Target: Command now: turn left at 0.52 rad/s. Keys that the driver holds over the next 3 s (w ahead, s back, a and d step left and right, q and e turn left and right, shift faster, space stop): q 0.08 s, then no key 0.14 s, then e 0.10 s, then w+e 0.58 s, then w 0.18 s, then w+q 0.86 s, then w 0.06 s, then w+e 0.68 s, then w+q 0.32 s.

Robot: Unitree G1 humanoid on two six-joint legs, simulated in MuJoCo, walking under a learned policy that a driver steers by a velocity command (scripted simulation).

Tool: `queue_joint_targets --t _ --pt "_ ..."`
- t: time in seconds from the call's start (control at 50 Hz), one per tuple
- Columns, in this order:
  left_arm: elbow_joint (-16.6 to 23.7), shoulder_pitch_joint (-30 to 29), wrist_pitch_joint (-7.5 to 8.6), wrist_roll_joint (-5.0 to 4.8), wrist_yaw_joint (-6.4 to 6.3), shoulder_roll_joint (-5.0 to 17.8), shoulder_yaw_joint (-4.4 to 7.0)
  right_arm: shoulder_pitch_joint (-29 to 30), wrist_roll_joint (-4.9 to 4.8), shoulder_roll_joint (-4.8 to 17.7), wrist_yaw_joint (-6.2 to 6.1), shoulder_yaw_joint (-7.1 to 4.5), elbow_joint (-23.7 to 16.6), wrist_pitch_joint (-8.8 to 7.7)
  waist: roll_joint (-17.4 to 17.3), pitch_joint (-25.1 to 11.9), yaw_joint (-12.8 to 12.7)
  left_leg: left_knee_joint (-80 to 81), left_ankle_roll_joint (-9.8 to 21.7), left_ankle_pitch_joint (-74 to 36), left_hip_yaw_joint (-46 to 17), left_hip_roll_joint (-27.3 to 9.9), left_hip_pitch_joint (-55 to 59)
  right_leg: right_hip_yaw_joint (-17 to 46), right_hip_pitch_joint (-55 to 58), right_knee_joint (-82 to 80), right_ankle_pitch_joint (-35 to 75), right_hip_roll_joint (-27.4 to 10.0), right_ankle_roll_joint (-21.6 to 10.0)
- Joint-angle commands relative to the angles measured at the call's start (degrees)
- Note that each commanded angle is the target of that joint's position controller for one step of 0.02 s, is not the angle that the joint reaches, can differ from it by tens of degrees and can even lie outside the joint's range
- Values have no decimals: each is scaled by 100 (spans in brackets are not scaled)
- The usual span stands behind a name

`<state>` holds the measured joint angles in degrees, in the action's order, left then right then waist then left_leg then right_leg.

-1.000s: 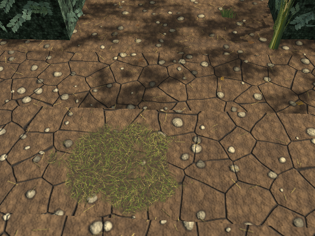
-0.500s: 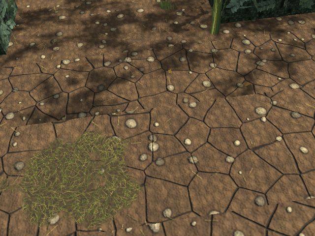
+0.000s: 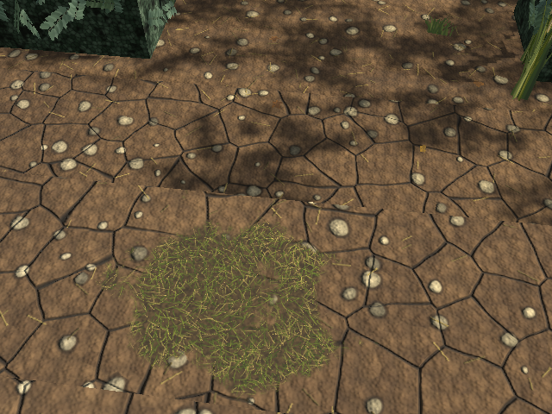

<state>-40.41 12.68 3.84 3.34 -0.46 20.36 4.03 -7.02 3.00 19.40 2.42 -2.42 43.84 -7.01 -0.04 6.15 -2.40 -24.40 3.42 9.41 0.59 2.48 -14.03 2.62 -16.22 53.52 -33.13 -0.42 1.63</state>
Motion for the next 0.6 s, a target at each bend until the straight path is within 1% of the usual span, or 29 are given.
queue_joint_targets --t 0.02,0.04,0.06,0.08,0.1,0.12,0.14,0.18,0.22,0.24,0.26,0.28,0.3,0.32,0.34,0.36,0.38,0.4,0.42,0.44,0.46,0.48,0.5,0.52,0.54,0.56,0.58,0.6 --pt "287 193 31 178 -103 799 188 -180 -140 640 -41 -201 -339 6 -486 -699 27 1110 1417 -2284 -1838 -1653 1235 208 -1264 840 64 -290 -34" --pt "255 255 -16 213 -100 677 131 -43 -125 686 -34 -201 -439 38 -462 -607 -104 1305 1337 -1992 -1761 -1512 787 174 -900 589 325 -347 -9" --pt "181 400 -63 152 -71 577 100 59 -97 729 -43 -225 -552 34 -496 -657 -150 1428 1290 -1677 -1659 -1356 669 88 -682 340 719 -300 0" --pt "111 484 -113 81 -20 537 71 103 -68 791 -42 -258 -640 14 -508 -672 -131 1488 1262 -1417 -1594 -1250 616 3 -566 91 1000 -247 31" --pt "37 522 -162 30 27 523 48 112 -52 842 -28 -298 -710 -7 -505 -659 -70 1517 1243 -1169 -1518 -1212 621 -76 -526 -115 1165 -226 79" --pt "-16 523 -201 16 60 523 28 57 -66 832 -17 -316 -771 -24 -520 -644 22 1522 1231 -922 -1511 -1204 634 -118 -516 -295 1209 -231 128" --pt "-26 495 -214 27 78 526 8 -74 -90 800 -4 -321 -811 -31 -511 -657 127 1491 1248 -648 -1618 -1263 715 -86 -545 -444 1222 -284 175" --pt "-48 363 -190 45 62 514 -41 -282 -116 726 23 -322 -859 -34 -460 -578 335 1337 1276 -116 -1818 -1358 930 -28 -783 -774 1231 -390 204" --pt "-34 156 -128 40 40 472 -104 -463 -152 663 30 -310 -878 -20 -437 -528 521 1191 1297 257 -2035 -1414 1143 -44 -999 -1108 1192 -435 198" --pt "-82 151 -101 30 63 423 -144 -415 -188 558 39 -268 -904 -13 -399 -524 530 1091 1217 414 -2018 -1404 1177 -56 -1007 -1306 1262 -491 196" --pt "-152 186 -72 11 116 353 -185 -270 -234 397 67 -190 -948 2 -317 -527 490 948 1060 552 -1932 -1324 1036 -89 -823 -1593 1412 -553 210" --pt "-204 229 -22 -33 193 275 -227 -55 -270 285 125 -122 -979 42 -224 -526 388 774 885 643 -1821 -1207 740 -179 -481 -1946 1703 -573 234" --pt "-228 291 41 -131 302 202 -258 211 -301 259 206 -61 -989 110 -84 -561 184 550 736 605 -1693 -1065 297 -326 61 -2456 2392 -528 232" --pt "-208 210 97 -220 407 135 -298 265 -307 197 311 11 -929 182 -12 -606 82 415 585 388 -1662 -914 -67 -355 523 -2769 2976 -487 197" --pt "-155 288 142 -222 462 158 -314 5 -276 158 367 35 -795 239 -66 -727 91 402 451 821 -1665 -776 -202 -299 771 -2691 3040 -483 57" --pt "-39 317 189 -180 440 453 -273 -499 -212 357 326 -62 -674 267 -62 -780 306 435 462 1569 -1654 -650 10 -151 512 -2524 2576 -544 -310" --pt "75 -19 213 -133 358 1058 -99 -819 -90 798 158 -243 -716 223 126 -535 647 381 519 2537 -1319 -385 221 244 -371 -2699 623 -534 -861" --pt "-21 97 228 -104 311 1129 -30 -729 67 913 -20 -290 -691 175 -73 -270 572 265 625 2762 -1355 -522 808 478 -1189 -3106 -156 -470 -1067" --pt "-1 -64 285 -96 260 992 -59 -900 103 773 -162 -250 -620 133 -164 -165 703 311 768 2782 -1616 -757 1350 609 -1659 -3210 283 -477 -1155" --pt "76 -280 323 -76 207 669 -144 -1075 75 638 -270 -186 -534 94 -323 -259 774 473 940 2725 -1931 -1055 1716 545 -1714 -2977 741 -369 -1185" --pt "109 -356 357 -36 195 395 -229 -1056 28 481 -330 -121 -509 64 -414 -249 726 690 1114 2673 -2260 -1360 1823 358 -1650 -2651 1096 -226 -1177" --pt "109 -347 387 -24 196 216 -271 -842 -18 371 -345 -71 -549 47 -543 -204 595 836 1245 2548 -2389 -1592 1744 76 -1489 -2332 1402 -94 -1118" --pt "82 -222 407 -4 208 178 -272 -638 -47 325 -343 -45 -555 74 -583 -152 444 825 1273 2362 -2275 -1706 1500 -199 -1129 -2317 1500 -10 -1063" --pt "-25 8 429 -8 230 215 -238 -427 -50 357 -323 -29 -578 121 -477 -98 267 733 1149 2199 -1895 -1570 1071 -371 -469 -2577 1539 65 -1063" --pt "-139 309 476 -17 268 244 -200 -277 30 385 -288 -12 -590 170 -312 -106 58 326 963 2041 -1412 -1228 532 -344 392 -2803 1672 137 -1103" --pt "-300 853 540 1 260 364 -143 -87 188 356 -253 -3 -699 186 162 -326 -218 -740 668 1589 -834 -690 -66 319 1234 -2995 1684 -67 -1341" --pt "-451 1702 595 45 174 772 -42 249 332 78 -165 70 -921 148 1029 -696 -577 -2666 -9 1602 -260 138 -1751 2582 2891 -3407 2472 -1109 -2210" --pt "-529 2181 608 106 211 733 -40 320 287 -49 -37 123 -833 57 619 -472 -814 -3690 -113 2292 -767 59 -3339 3419 3733 -3646 3003 -1628 -2402"
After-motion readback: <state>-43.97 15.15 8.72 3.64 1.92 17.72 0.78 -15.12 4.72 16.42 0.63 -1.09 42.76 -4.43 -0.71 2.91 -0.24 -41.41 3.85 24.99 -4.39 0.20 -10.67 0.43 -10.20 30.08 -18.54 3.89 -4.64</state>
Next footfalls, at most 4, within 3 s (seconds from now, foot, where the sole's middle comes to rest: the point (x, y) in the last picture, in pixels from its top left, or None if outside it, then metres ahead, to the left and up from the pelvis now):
0.34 right None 0.13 -0.13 -0.78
0.90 left None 0.35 0.05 -0.78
1.36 right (414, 380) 0.59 -0.31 -0.94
1.88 left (317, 273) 0.91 -0.06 -0.94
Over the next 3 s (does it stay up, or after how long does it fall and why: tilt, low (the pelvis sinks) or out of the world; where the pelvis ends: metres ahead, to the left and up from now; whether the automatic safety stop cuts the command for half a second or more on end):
stays up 1.53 -0.16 -0.35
